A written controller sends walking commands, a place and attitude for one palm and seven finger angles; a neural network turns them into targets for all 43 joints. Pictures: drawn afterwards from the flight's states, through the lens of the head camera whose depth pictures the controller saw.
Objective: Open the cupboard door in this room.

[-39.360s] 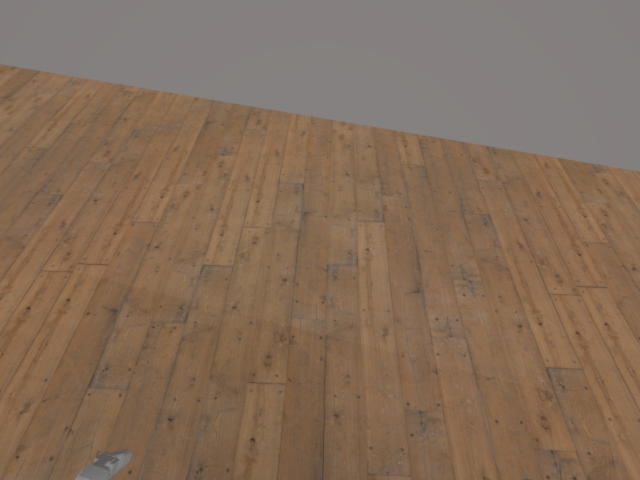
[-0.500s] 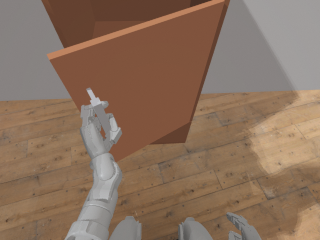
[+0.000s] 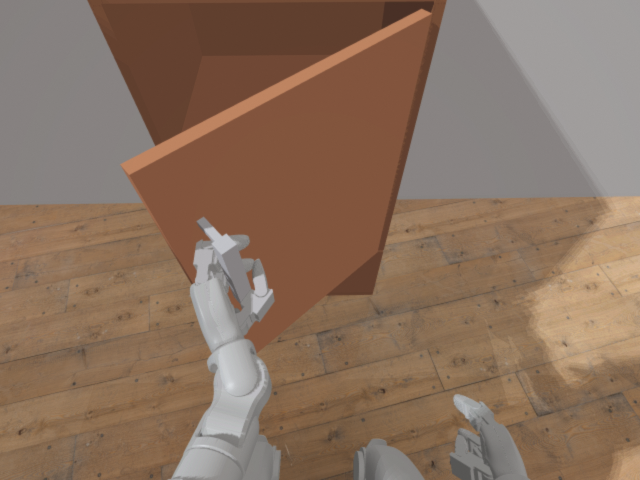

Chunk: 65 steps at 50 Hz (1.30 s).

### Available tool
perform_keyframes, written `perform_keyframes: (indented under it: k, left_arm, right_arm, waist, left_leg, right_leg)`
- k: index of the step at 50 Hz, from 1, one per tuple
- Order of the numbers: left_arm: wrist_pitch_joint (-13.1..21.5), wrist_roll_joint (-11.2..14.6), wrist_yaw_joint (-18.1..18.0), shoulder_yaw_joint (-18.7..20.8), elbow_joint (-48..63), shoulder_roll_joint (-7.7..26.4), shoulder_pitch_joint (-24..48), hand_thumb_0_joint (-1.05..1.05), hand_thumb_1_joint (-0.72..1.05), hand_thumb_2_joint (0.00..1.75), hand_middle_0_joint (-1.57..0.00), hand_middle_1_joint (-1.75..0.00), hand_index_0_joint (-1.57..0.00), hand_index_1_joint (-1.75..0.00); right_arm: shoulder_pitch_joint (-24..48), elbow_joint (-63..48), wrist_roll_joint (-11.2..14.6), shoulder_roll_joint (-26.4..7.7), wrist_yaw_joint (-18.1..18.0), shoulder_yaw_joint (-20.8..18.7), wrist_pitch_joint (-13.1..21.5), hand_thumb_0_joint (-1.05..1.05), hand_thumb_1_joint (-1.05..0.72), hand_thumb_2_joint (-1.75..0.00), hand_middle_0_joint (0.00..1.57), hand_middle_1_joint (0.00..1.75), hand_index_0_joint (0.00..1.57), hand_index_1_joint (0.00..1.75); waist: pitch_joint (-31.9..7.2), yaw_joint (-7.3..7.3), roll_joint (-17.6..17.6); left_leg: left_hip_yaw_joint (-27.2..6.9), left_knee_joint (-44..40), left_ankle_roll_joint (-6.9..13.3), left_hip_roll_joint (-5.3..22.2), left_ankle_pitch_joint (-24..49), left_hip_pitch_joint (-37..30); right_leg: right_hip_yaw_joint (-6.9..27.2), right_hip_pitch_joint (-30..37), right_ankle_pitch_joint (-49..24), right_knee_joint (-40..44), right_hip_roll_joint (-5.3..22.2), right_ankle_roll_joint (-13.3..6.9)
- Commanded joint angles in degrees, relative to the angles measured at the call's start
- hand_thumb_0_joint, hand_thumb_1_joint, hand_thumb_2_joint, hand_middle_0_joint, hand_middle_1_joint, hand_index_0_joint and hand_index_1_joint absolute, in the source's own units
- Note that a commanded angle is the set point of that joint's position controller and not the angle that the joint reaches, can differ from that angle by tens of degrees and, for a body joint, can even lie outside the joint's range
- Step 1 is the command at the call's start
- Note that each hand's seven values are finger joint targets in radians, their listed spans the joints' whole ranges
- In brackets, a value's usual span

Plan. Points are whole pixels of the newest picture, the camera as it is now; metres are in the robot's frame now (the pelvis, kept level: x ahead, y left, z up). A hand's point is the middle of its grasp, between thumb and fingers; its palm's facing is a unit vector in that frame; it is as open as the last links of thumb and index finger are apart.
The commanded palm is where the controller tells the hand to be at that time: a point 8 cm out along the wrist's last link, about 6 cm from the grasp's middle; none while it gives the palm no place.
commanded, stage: open thumb and fingers to let go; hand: left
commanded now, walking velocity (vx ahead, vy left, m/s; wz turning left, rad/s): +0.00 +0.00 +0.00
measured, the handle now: (226, 263) +0.37 +0.13 +0.04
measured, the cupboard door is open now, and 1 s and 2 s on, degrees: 41 42 42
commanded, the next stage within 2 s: slide the hand sideways off the handle in 0.64 s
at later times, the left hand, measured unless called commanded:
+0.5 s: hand (257, 289) +0.34 +0.09 +0.03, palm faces +0.39 -0.92 +0.00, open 14.1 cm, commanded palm +0.29 +0.14 +0.03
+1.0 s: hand (248, 315) +0.31 +0.10 +0.03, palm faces -0.09 -1.00 +0.01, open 16.2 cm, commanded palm +0.29 +0.14 +0.03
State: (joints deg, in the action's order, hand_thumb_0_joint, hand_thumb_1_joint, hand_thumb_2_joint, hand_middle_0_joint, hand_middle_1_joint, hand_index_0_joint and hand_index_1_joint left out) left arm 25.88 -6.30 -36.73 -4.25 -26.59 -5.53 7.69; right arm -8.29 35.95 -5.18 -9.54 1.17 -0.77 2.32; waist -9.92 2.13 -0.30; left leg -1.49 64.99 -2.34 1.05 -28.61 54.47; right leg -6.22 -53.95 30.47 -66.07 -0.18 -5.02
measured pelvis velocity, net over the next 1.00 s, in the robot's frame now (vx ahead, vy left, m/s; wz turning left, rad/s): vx -0.01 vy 0.04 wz -0.02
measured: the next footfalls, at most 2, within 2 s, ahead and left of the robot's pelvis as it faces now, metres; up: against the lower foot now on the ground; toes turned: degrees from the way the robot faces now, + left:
none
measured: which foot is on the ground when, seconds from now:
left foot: down 0.00-1.00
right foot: down 0.00-1.00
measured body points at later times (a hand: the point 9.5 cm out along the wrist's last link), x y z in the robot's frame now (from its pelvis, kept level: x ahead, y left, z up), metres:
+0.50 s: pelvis +0.01 +0.01 +0.00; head +0.08 +0.01 +0.45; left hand +0.32 +0.14 +0.03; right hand +0.15 -0.22 -0.12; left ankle +0.03 +0.15 -0.65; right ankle +0.02 -0.06 -0.65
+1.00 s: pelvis -0.01 +0.04 -0.01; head +0.07 +0.03 +0.44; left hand +0.31 +0.15 +0.03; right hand +0.14 -0.20 -0.12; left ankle +0.03 +0.15 -0.65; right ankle +0.02 -0.06 -0.65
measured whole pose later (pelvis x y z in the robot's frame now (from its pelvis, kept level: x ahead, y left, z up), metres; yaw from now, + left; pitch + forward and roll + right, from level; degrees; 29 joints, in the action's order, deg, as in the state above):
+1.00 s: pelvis -0.01 +0.04 -0.01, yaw -1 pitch +17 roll -1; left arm 26.6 4.2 -6.7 -9.9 -22.6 3.5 5.8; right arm -12.1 33.0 -1.1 -12.3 0.7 -0.2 1.6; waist -7.9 1.2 -2.4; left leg -0.6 68.3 0.7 0.2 -29.4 55.6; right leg -5.3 -53.9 29.6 -66.8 0.6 -2.2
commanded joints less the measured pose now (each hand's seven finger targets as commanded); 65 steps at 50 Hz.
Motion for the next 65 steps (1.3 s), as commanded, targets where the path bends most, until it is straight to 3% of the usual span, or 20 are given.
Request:
perform_keyframes:
  k: [1,7,11,13,20,24,31,37,38,39,40,43,45,47,49,52,56,59,62,65]
  left_arm:
    - [3.2,0.7,0.5,1.2,12.7,1.0,11.9,0.00,0.20,0.60,-0.35,-1.27,-0.35,-1.27]
    - [2.6,1.1,1.7,0.9,12.5,1.0,10.4,0.00,-0.22,0.42,-0.32,-1.23,-0.32,-1.23]
    - [3.0,0.6,1.7,0.5,13.2,0.4,10.1,0.00,-0.50,0.30,-0.30,-1.20,-0.30,-1.20]
    - [3.1,0.5,1.7,0.8,12.9,0.7,9.2,0.00,-0.50,0.30,-0.30,-1.20,-0.30,-1.20]
    - [2.8,0.3,1.1,-0.6,13.6,-1.3,8.5,0.00,-0.50,0.30,-0.24,-0.85,-0.24,-0.85]
    - [2.4,-0.5,0.4,-0.6,12.5,-0.9,10.8,0.00,-0.50,0.30,-0.21,-0.65,-0.21,-0.65]
    - [2.0,-1.4,-0.9,-2.1,12.1,-3.3,13.4,0.00,-0.50,0.30,-0.15,-0.30,-0.15,-0.30]
    - [1.4,-1.4,-1.7,-2.4,10.5,-3.9,17.4,0.00,-0.50,0.30,-0.15,-0.30,-0.15,-0.30]
    - [3.4,-7.9,9.8,-15.2,11.9,0.8,15.0,0.00,-0.50,0.30,-0.15,-0.30,-0.15,-0.30]
    - [5.8,-5.8,15.5,-11.0,14.2,4.3,17.8,0.00,-0.50,0.30,-0.15,-0.30,-0.15,-0.30]
    - [7.3,-5.0,19.2,-10.3,16.0,6.3,18.2,0.00,-0.50,0.30,-0.15,-0.30,-0.15,-0.30]
    - [8.3,-0.1,29.2,-13.2,17.2,5.0,19.0,0.00,-0.50,0.30,-0.15,-0.30,-0.15,-0.30]
    - [6.8,7.2,32.3,-11.7,17.2,2.6,16.0,0.00,-0.50,0.30,-0.15,-0.30,-0.15,-0.30]
    - [4.7,12.1,32.6,-9.2,18.2,1.9,12.8,0.00,-0.50,0.30,-0.15,-0.30,-0.15,-0.30]
    - [3.3,13.3,31.1,-6.0,17.7,3.6,9.1,0.00,-0.50,0.30,-0.15,-0.30,-0.15,-0.30]
    - [3.5,9.9,27.7,-4.8,19.0,5.5,4.1,0.00,-0.50,0.30,-0.15,-0.30,-0.15,-0.30]
    - [4.8,6.7,25.5,-4.9,20.6,6.1,0.0,0.00,-0.50,0.30,-0.15,-0.30,-0.15,-0.30]
    - [5.3,5.9,25.1,-3.4,23.3,8.0,-4.0,0.00,-0.50,0.30,-0.15,-0.30,-0.15,-0.30]
    - [5.1,5.0,25.3,-4.4,27.1,8.2,-5.6,0.00,-0.50,0.30,-0.15,-0.30,-0.15,-0.30]
    - [4.8,6.1,26.0,-5.1,29.8,7.8,-7.9,0.00,-0.50,0.30,-0.15,-0.30,-0.15,-0.30]
  right_arm:
    - [0.1,-7.3,0.3,-5.2,-0.5,-1.8,2.1,0.00,-0.90,-0.90,0.20,0.30,0.20,0.30]
    - [-1.0,-7.6,0.4,-5.7,-0.4,-2.0,1.6,0.00,-0.90,-0.90,0.20,0.30,0.20,0.30]
    - [-1.3,-7.4,0.3,-5.7,-0.2,-2.2,1.5,0.00,-0.90,-0.90,0.20,0.30,0.20,0.30]
    - [-1.4,-7.4,0.3,-5.7,-0.2,-2.2,1.4,0.00,-0.90,-0.90,0.20,0.30,0.20,0.30]
    - [-1.8,-7.8,0.2,-5.8,0.1,-2.3,1.6,0.00,-0.90,-0.90,0.20,0.30,0.20,0.30]
    - [-1.2,-7.6,0.2,-5.9,-0.1,-2.1,1.6,0.00,-0.90,-0.90,0.20,0.30,0.20,0.30]
    - [-0.9,-7.9,-0.1,-5.8,0.0,-1.8,2.0,0.00,-0.90,-0.90,0.20,0.30,0.20,0.30]
    - [-0.5,-7.6,-0.1,-6.2,0.0,-1.7,2.3,0.00,-0.90,-0.90,0.20,0.30,0.20,0.30]
    - [-3.6,-6.8,0.2,-8.5,0.2,-2.0,1.8,0.00,-0.90,-0.90,0.20,0.30,0.20,0.30]
    - [-4.1,-7.7,0.8,-7.9,0.1,-2.3,1.5,0.00,-0.90,-0.90,0.20,0.30,0.20,0.30]
    - [-3.6,-8.2,0.8,-8.1,-0.2,-2.4,1.2,0.00,-0.90,-0.90,0.20,0.30,0.20,0.30]
    - [-3.2,-9.7,2.5,-8.3,-0.6,-1.9,1.6,0.00,-0.90,-0.90,0.20,0.30,0.20,0.30]
    - [-2.2,-11.2,3.9,-8.5,-0.9,-1.5,2.0,0.00,-0.90,-0.90,0.20,0.30,0.20,0.30]
    - [-1.5,-12.3,4.8,-8.8,-1.2,-1.3,2.3,0.00,-0.90,-0.90,0.20,0.30,0.20,0.30]
    - [-1.7,-12.5,5.0,-9.4,-1.1,-1.4,2.1,0.00,-0.90,-0.90,0.20,0.30,0.20,0.30]
    - [-2.2,-13.7,4.2,-9.4,-0.2,-1.6,1.8,0.00,-0.90,-0.90,0.20,0.30,0.20,0.30]
    - [-2.3,-14.5,3.7,-9.0,1.1,-1.7,1.1,0.00,-0.90,-0.90,0.20,0.30,0.20,0.30]
    - [-2.1,-15.7,3.5,-8.8,1.4,-1.7,0.4,0.00,-0.90,-0.90,0.20,0.30,0.20,0.30]
    - [-2.1,-16.6,3.7,-8.8,1.4,-1.8,0.0,0.00,-0.90,-0.90,0.20,0.30,0.20,0.30]
    - [-2.2,-16.8,3.9,-8.6,1.1,-1.6,-0.1,0.00,-0.90,-0.90,0.20,0.30,0.20,0.30]
  waist:
    - [-19.4,0.36,5.0]
    - [-18.4,0.56,7.5]
    - [-18.5,0.37,5.9]
    - [-18.3,-0.02,5.6]
    - [-19.0,-0.43,4.4]
    - [-16.5,0.27,4.6]
    - [-17.6,0.36,3.2]
    - [-16.9,0.97,3.6]
    - [-16.1,5.70,4.7]
    - [-17.9,4.19,3.6]
    - [-21.1,3.02,2.4]
    - [-18.7,3.97,0.7]
    - [-16.7,2.93,-0.1]
    - [-16.5,1.33,0.0]
    - [-15.9,0.35,2.7]
    - [-16.5,-1.13,2.9]
    - [-14.8,-1.20,3.0]
    - [-15.7,-2.35,2.1]
    - [-16.2,-2.02,-0.1]
    - [-15.3,-1.15,1.1]
  left_leg:
    - [1.3,-4.1,2.4,-2.4,8.8,-3.5]
    - [0.8,-4.2,2.4,-2.3,10.5,-2.9]
    - [1.1,-4.5,2.5,-2.3,11.1,-4.3]
    - [1.0,-4.7,2.5,-2.3,11.8,-4.5]
    - [1.4,-5.5,2.6,-2.3,12.8,-6.7]
    - [1.1,-5.8,2.7,-2.1,11.2,-6.9]
    - [0.8,-6.1,2.7,-2.0,11.0,-8.3]
    - [0.0,-6.4,2.7,-1.7,9.8,-8.8]
    - [0.3,-4.6,3.6,-1.5,9.0,-9.6]
    - [0.1,-4.0,3.8,-1.7,10.1,-9.1]
    - [0.3,-3.6,4.0,-1.9,10.9,-9.5]
    - [-0.4,-4.1,4.1,-1.9,8.0,-10.6]
    - [-0.6,-5.6,3.8,-1.9,5.5,-11.4]
    - [-1.0,-7.3,3.5,-2.1,5.4,-12.2]
    - [-1.1,-7.8,3.4,-2.0,6.3,-11.5]
    - [-1.3,-7.4,3.3,-1.9,9.6,-10.8]
    - [-0.8,-6.7,3.1,-1.7,9.3,-9.7]
    - [-0.3,-6.6,3.0,-1.8,10.1,-9.3]
    - [-0.5,-6.4,2.9,-1.6,11.2,-10.5]
    - [-0.6,-6.3,3.0,-1.6,10.5,-10.4]
  right_leg:
    - [12.5,20.3,-19.7,15.3,3.7,5.8]
    - [11.9,21.2,-24.5,14.6,3.6,6.0]
    - [10.6,19.8,-24.6,13.8,3.2,5.7]
    - [9.9,19.5,-24.9,13.3,2.9,5.4]
    - [7.5,17.9,-23.4,12.4,1.8,4.6]
    - [6.5,14.6,-18.2,12.5,1.1,4.1]
    - [4.8,12.4,-15.7,11.5,0.4,3.6]
    - [3.8,9.9,-12.5,11.2,0.0,3.3]
    - [5.7,8.7,-15.6,10.7,0.7,3.8]
    - [5.8,9.9,-17.8,10.0,1.0,3.2]
    - [6.7,11.8,-19.6,9.2,1.1,3.1]
    - [6.4,9.3,-15.4,9.9,0.9,2.9]
    - [5.7,8.8,-10.8,11.8,0.3,2.9]
    - [4.6,9.5,-8.8,12.3,-0.1,2.7]
    - [3.8,9.6,-9.0,11.7,-0.2,3.0]
    - [3.3,9.3,-11.5,9.2,-0.2,2.8]
    - [3.4,7.8,-11.5,8.3,-0.1,2.7]
    - [3.9,9.3,-12.7,7.8,-0.2,2.5]
    - [3.8,8.7,-13.4,7.4,-0.3,2.3]
    - [3.7,8.9,-13.4,7.8,-0.5,2.7]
